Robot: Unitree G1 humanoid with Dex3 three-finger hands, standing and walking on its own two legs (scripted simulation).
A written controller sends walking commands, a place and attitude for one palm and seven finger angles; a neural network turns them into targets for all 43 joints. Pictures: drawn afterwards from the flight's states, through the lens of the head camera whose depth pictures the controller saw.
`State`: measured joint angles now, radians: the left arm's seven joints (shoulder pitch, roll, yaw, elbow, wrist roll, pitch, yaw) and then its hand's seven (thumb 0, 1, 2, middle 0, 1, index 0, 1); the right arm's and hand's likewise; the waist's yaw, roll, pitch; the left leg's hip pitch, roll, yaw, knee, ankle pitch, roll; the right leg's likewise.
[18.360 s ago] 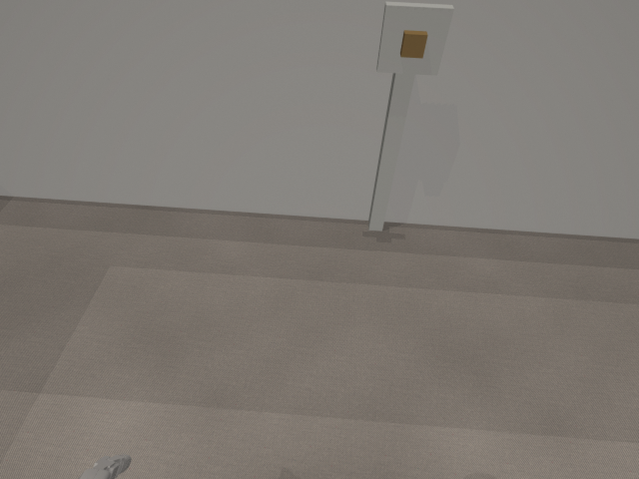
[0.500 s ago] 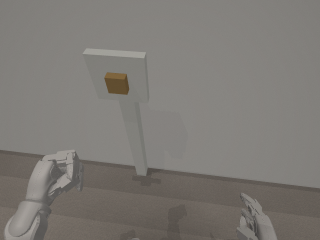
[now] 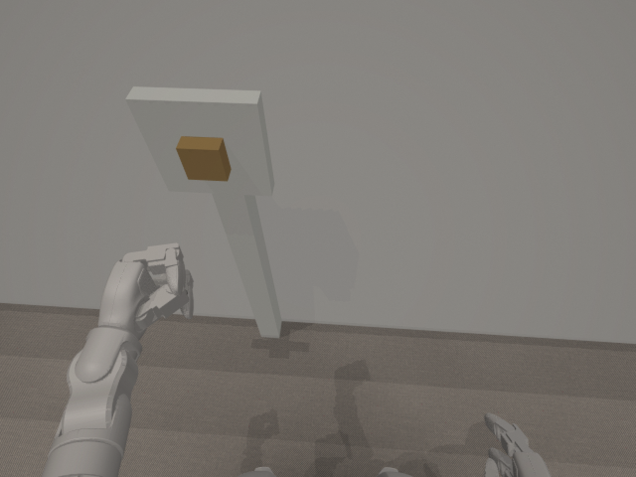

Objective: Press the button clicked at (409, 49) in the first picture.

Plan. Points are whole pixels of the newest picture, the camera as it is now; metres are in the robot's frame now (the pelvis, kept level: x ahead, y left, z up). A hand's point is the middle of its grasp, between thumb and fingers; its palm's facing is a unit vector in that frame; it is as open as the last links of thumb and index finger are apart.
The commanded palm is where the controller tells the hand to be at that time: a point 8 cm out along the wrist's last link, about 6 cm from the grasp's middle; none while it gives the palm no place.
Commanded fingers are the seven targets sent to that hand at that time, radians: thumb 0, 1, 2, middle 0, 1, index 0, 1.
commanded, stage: aim a knuckle at the button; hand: left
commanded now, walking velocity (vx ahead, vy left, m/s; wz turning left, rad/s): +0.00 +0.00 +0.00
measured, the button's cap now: (205, 157) +0.54 +0.19 +0.08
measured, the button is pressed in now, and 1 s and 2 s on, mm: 0 0 4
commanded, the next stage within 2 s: press the button with the knuckle in 1.28 s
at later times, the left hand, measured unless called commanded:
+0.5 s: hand (219, 234) +0.42 +0.15 +0.05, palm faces -0.07 -1.00 -0.03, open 3.1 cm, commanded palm +0.40 +0.21 +0.05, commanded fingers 0.00 0.90 0.90 -1.30 -1.50 -1.30 -1.50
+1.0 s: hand (217, 225) +0.44 +0.16 +0.04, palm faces -0.04 -1.00 -0.03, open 3.1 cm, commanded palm +0.41 +0.21 +0.05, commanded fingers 0.00 0.90 0.90 -1.30 -1.50 -1.30 -1.50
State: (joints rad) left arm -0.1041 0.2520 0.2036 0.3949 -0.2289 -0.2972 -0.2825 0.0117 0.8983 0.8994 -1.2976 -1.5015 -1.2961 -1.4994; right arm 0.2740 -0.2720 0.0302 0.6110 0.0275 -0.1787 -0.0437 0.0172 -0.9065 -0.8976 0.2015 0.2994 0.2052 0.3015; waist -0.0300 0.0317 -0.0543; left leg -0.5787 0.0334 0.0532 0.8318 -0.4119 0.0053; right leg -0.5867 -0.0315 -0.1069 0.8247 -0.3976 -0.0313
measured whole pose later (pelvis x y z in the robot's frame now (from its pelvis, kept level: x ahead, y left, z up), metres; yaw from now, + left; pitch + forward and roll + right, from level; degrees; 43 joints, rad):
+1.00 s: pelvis -0.01 +0.01 -0.01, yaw -2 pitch +15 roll -1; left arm -0.61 0.31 0.29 0.93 -0.13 -0.45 -0.20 0.01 0.90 0.90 -1.30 -1.50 -1.30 -1.50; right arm 0.34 -0.26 0.02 0.64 0.01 0.00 -0.01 0.01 -0.91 -0.90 0.20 0.30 0.20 0.30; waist -0.10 0.02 -0.08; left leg -0.76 0.05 0.07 0.93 -0.44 0.02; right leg -0.77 -0.02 -0.09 0.90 -0.40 -0.03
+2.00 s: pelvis +0.00 +0.01 -0.02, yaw -2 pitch +19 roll -1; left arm -0.80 0.37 0.33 1.10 -0.09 -0.45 -0.19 0.01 0.88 0.91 -1.30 -1.50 -1.30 -1.50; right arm 0.35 -0.26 0.02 0.65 -0.01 0.03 0.00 0.01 -0.91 -0.90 0.20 0.30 0.20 0.30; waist -0.14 0.03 -0.09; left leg -0.85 0.05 0.06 0.98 -0.46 0.02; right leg -0.85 -0.02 -0.09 0.94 -0.41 -0.02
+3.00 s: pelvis -0.05 +0.03 -0.05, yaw -1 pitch +22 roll -4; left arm -1.07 0.49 0.33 1.29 -0.02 -0.40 -0.15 0.01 0.76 0.96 -1.30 -1.50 -1.43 -1.50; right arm 0.41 -0.28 0.07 0.65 -0.04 -0.04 0.00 0.01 -0.91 -0.90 0.20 0.30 0.21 0.30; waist -0.22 0.03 -0.08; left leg -1.06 0.04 0.03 1.09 -0.42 0.05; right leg -1.03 -0.03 -0.11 1.01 -0.37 -0.01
